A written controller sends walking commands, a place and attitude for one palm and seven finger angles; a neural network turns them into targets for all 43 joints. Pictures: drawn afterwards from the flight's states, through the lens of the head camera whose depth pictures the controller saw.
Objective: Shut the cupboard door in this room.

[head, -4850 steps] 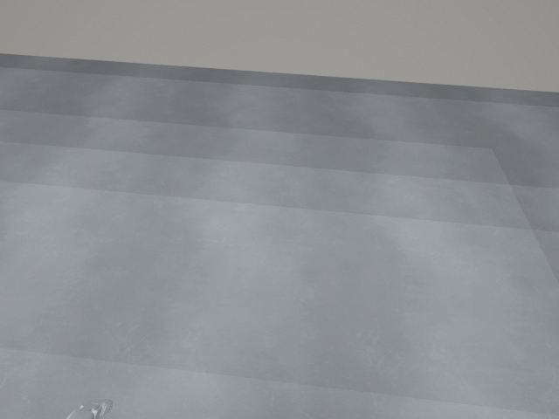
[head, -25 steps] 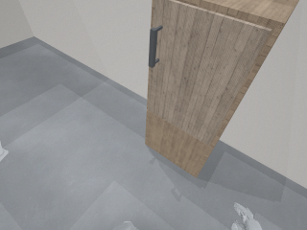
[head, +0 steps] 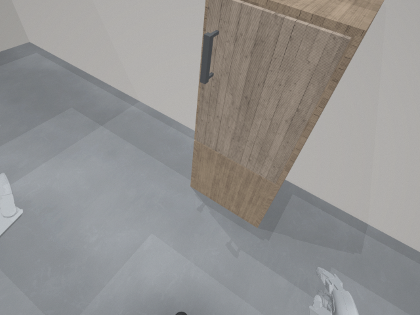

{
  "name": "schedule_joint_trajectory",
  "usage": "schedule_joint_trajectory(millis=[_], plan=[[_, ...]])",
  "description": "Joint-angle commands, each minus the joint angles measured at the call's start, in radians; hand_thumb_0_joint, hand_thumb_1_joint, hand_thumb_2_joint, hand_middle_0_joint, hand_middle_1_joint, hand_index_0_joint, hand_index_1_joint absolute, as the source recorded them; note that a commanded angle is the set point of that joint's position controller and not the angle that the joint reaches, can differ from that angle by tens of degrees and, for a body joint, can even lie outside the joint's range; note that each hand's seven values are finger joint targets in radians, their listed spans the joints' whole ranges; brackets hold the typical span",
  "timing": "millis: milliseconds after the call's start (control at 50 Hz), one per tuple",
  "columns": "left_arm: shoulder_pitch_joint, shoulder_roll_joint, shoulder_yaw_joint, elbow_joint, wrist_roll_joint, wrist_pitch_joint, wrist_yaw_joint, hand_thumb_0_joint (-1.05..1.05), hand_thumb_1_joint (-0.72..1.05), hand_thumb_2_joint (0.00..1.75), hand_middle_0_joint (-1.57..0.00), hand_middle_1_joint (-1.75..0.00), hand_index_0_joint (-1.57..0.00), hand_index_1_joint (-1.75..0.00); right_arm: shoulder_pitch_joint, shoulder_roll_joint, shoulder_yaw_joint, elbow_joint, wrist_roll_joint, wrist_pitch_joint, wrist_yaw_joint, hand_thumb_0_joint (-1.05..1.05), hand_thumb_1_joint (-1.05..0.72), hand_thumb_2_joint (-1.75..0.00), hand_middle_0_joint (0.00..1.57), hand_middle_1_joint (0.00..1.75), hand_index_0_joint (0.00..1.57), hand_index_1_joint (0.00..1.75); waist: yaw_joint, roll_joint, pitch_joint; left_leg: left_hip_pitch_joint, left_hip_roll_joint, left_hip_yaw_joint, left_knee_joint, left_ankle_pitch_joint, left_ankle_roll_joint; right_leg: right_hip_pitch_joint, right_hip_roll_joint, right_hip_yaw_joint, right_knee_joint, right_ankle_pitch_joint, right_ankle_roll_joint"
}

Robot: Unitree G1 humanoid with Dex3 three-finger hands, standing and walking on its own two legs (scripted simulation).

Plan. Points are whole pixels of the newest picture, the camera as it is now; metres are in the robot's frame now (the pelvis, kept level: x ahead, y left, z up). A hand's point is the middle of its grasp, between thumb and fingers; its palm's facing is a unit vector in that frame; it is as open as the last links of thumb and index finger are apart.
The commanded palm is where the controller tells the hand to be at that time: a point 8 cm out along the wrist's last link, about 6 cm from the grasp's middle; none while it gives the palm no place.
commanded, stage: stop stepping back and stand still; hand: left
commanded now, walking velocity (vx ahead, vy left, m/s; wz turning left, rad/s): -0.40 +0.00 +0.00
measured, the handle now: (209, 57) +0.84 +0.05 +0.07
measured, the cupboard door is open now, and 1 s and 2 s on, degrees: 0 0 0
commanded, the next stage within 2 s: let the arm hang, fingers relaxed in 1.94 s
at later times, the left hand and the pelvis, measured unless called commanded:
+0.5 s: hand out of the picture +0.14 +0.30 +0.17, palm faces +0.43 -0.85 -0.31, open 7.4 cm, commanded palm +0.05 +0.34 +0.18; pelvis -0.10 +0.04 -0.03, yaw -1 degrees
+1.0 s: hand out of the picture +0.08 +0.35 +0.18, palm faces +0.33 -0.82 -0.47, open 7.4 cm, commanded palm +0.03 +0.40 +0.18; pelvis -0.13 +0.11 +0.01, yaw -4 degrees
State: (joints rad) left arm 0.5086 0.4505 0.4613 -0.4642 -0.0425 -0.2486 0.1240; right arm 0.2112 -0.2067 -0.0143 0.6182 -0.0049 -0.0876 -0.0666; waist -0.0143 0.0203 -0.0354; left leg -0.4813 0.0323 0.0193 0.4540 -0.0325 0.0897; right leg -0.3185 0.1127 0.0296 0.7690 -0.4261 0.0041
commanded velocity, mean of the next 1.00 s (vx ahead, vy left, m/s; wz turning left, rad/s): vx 0.15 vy -0.08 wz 0.00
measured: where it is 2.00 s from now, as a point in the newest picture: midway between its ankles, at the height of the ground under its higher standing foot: outside the picture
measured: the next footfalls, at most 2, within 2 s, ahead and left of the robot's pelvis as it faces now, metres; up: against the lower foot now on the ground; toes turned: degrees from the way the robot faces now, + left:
right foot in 0.20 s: -0.15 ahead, -0.12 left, +0.00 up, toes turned -5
left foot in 0.70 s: -0.01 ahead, +0.21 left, +0.00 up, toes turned +3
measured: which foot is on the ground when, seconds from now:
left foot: down 0.00-0.52, up 0.54-0.68, down 0.70-1.00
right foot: up 0.00-0.18, down 0.20-0.70, up 0.72-1.00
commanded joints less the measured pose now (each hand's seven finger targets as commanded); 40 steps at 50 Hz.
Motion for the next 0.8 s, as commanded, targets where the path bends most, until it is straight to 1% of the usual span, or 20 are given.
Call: schedule_joint_trajectory(millis=[0,100,160,180,200,220,340,400,420,460,480,500,520,560,640,660,680,720,740,780], plan=[[0.025,0.136,0.06,-0.353,-0.037,-0.061,0.023,0.0,0.9,0.9,-0.2,-0.3,-0.2,-0.3,-0.111,-0.122,-0.041,-0.143,-0.006,-0.094,0.006,0.0,-0.9,-0.9,0.2,0.3,0.2,0.3,0.029,0.201,-0.225,0.195,0.215,-0.209,-0.348,-0.368,-0.051,0.096,-0.007,-0.065,-0.079,-0.127,-0.013],[0.038,0.174,0.092,-0.327,-0.044,-0.043,0.036,0.0,0.9,0.9,-0.2,-0.3,-0.2,-0.3,-0.047,-0.113,-0.036,-0.104,-0.024,-0.081,0.004,0.0,-0.9,-0.9,0.2,0.3,0.2,0.3,0.015,0.216,-0.23,0.312,0.132,-0.114,-0.294,-0.294,-0.18,0.18,-0.015,-0.1,-0.457,-0.013,-0.047],[0.039,0.247,0.165,-0.304,-0.044,-0.025,0.049,0.0,0.9,0.9,-0.2,-0.3,-0.2,-0.3,-0.049,-0.105,-0.023,-0.115,-0.016,-0.046,0.0,0.0,-0.9,-0.9,0.2,0.3,0.2,0.3,0.009,0.014,-0.172,0.406,0.016,0.025,0.089,-0.229,-0.148,-0.074,-0.224,0.027,-0.584,0.014,-0.114],[0.021,0.283,0.206,-0.314,-0.048,-0.023,0.059,0.0,0.9,0.9,-0.2,-0.3,-0.2,-0.3,-0.051,-0.105,-0.014,-0.103,-0.031,-0.05,0.001,0.0,-0.9,-0.9,0.2,0.3,0.2,0.3,0.011,-0.017,-0.212,0.433,0.015,0.003,0.181,-0.197,-0.139,-0.119,-0.303,0.055,-0.562,0.068,-0.139],[-0.023,0.201,0.115,-0.293,-0.048,-0.002,0.05,0.0,0.9,0.9,-0.2,-0.3,-0.2,-0.3,-0.036,-0.098,-0.02,-0.1,-0.012,-0.053,-0.006,0.0,-0.9,-0.9,0.2,0.3,0.2,0.3,-0.004,-0.1,-0.195,0.433,0.001,-0.045,0.245,-0.229,-0.14,-0.159,-0.308,0.039,-0.513,-0.01,-0.161],[-0.016,0.179,0.098,-0.269,-0.04,0.022,0.042,0.0,0.9,0.9,-0.2,-0.3,-0.2,-0.3,-0.051,-0.11,-0.031,-0.114,0.004,-0.049,-0.012,0.0,-0.9,-0.9,0.2,0.3,0.2,0.3,-0.011,-0.141,-0.126,0.428,0.001,-0.049,0.284,-0.208,-0.127,-0.214,-0.285,0.045,-0.498,-0.058,-0.171],[-0.209,0.192,0.071,-0.213,-0.015,0.053,0.044,0.0,0.9,0.9,-0.2,-0.3,-0.2,-0.3,-0.085,-0.127,-0.014,-0.104,0.004,-0.022,-0.036,0.0,-0.9,-0.9,0.2,0.3,0.2,0.3,-0.041,0.048,0.144,0.309,0.032,-0.13,0.187,-0.458,-0.132,-0.41,-0.208,-0.022,-0.353,-0.371,-0.131],[-0.26,0.216,0.11,-0.267,-0.02,0.044,0.041,0.0,0.9,0.9,-0.2,-0.3,-0.2,-0.3,-0.091,-0.14,-0.014,-0.133,-0.008,-0.042,-0.033,0.0,-0.9,-0.9,0.2,0.3,0.2,0.3,0.0,0.328,0.097,0.034,0.103,-0.34,-0.369,-0.85,-0.252,-0.044,0.036,-0.161,-0.018,-0.301,-0.072],[-0.225,0.221,0.128,-0.279,-0.03,0.037,0.036,0.0,0.9,0.9,-0.2,-0.3,-0.2,-0.3,-0.096,-0.128,-0.022,-0.145,-0.013,-0.058,-0.026,0.0,-0.9,-0.9,0.2,0.3,0.2,0.3,0.037,0.386,0.033,-0.046,0.116,-0.33,-0.482,-0.835,-0.306,0.137,0.086,-0.192,0.05,-0.271,-0.06],[-0.08,0.238,0.167,-0.307,-0.048,0.021,0.015,0.0,0.9,0.9,-0.2,-0.3,-0.2,-0.3,-0.087,-0.103,-0.055,-0.16,-0.017,-0.069,0.005,0.0,-0.9,-0.9,0.2,0.3,0.2,0.3,0.087,0.347,-0.093,-0.12,-0.019,-0.012,-0.332,-0.585,-0.43,0.398,0.082,-0.256,-0.111,-0.302,-0.101],[0.051,0.28,0.215,-0.316,-0.04,0.003,0.02,0.0,0.9,0.9,-0.2,-0.3,-0.2,-0.3,-0.054,-0.09,-0.058,-0.157,0.019,-0.063,0.023,0.0,-0.9,-0.9,0.2,0.3,0.2,0.3,0.1,0.014,-0.119,0.024,-0.145,0.159,0.28,-0.421,-0.38,0.188,-0.109,-0.071,-0.389,-0.334,-0.179],[0.091,0.25,0.188,-0.343,-0.042,-0.021,0.021,0.0,0.9,0.9,-0.2,-0.3,-0.2,-0.3,-0.067,-0.105,-0.081,-0.15,0.054,-0.052,0.027,0.0,-0.9,-0.9,0.2,0.3,0.2,0.3,0.061,-0.5,0.032,0.111,-0.094,-0.145,1.058,-0.41,-0.218,-0.37,-0.514,0.536,-0.58,-0.408,-0.322],[0.011,0.215,0.18,-0.363,-0.036,0.008,0.009,0.0,0.9,0.9,-0.2,-0.3,-0.2,-0.3,-0.067,-0.125,-0.08,-0.109,0.032,-0.03,0.022,0.0,-0.9,-0.9,0.2,0.3,0.2,0.3,0.007,-0.39,0.14,-0.088,-0.027,-0.256,1.203,-0.404,-0.101,-0.454,-0.502,0.472,-0.582,-0.314,-0.339],[-0.03,0.207,0.184,-0.313,-0.008,-0.02,0.023,0.0,0.9,0.9,-0.2,-0.3,-0.2,-0.3,-0.049,-0.071,-0.016,-0.126,-0.008,-0.023,0.029,0.0,-0.9,-0.9,0.2,0.3,0.2,0.3,-0.02,-0.059,0.063,-0.164,0.088,-0.109,0.695,-0.373,-0.11,-0.091,-0.37,0.184,-0.44,-0.087,-0.22],[-0.257,0.151,0.051,-0.184,0.027,-0.023,0.076,0.0,0.9,0.9,-0.2,-0.3,-0.2,-0.3,-0.048,-0.116,-0.036,-0.079,0.003,-0.082,-0.031,0.0,-0.9,-0.9,0.2,0.3,0.2,0.3,-0.02,0.074,0.032,0.345,-0.022,0.095,0.133,-0.322,-0.088,-0.17,-0.243,0.06,-0.245,-0.12,-0.123],[-0.286,0.157,0.045,-0.211,0.024,-0.023,0.082,0.0,0.9,0.9,-0.2,-0.3,-0.2,-0.3,-0.024,-0.154,-0.047,-0.089,0.006,-0.089,-0.042,0.0,-0.9,-0.9,0.2,0.3,0.2,0.3,-0.03,0.23,0.006,0.418,0.075,-0.098,0.004,-0.452,-0.044,-0.235,-0.177,0.018,-0.048,-0.114,-0.079],[-0.262,0.142,0.04,-0.2,0.019,-0.023,0.085,0.0,0.9,0.9,-0.2,-0.3,-0.2,-0.3,-0.032,-0.176,-0.046,-0.121,0.015,-0.093,-0.044,0.0,-0.9,-0.9,0.2,0.3,0.2,0.3,-0.025,0.396,0.016,0.442,0.272,-0.4,-0.126,-0.413,0.028,-0.324,-0.084,-0.086,0.169,-0.145,-0.014],[-0.221,0.183,0.076,-0.188,0.007,-0.023,0.065,0.0,0.9,0.9,-0.2,-0.3,-0.2,-0.3,-0.038,-0.131,-0.027,-0.104,-0.006,-0.094,-0.026,0.0,-0.9,-0.9,0.2,0.3,0.2,0.3,-0.025,0.148,-0.008,0.244,0.366,-0.644,-0.285,-0.637,0.06,-0.267,-0.098,0.021,0.387,-0.11,-0.011],[-0.216,0.157,0.06,-0.214,0.009,-0.021,0.055,0.0,0.9,0.9,-0.2,-0.3,-0.2,-0.3,-0.057,-0.126,-0.031,-0.1,-0.009,-0.09,-0.014,0.0,-0.9,-0.9,0.2,0.3,0.2,0.3,-0.022,0.054,0.005,0.188,0.356,-0.587,-0.295,-0.659,0.057,-0.243,-0.122,0.037,0.39,-0.053,-0.013],[-0.166,0.154,0.063,-0.299,0.012,-0.016,0.042,0.0,0.9,0.9,-0.2,-0.3,-0.2,-0.3,-0.097,-0.118,-0.031,-0.108,-0.005,-0.082,0.005,0.0,-0.9,-0.9,0.2,0.3,0.2,0.3,0.006,0.098,-0.041,0.155,0.288,-0.344,-0.288,-0.624,0.008,-0.154,-0.124,-0.016,0.313,0.033,-0.014]])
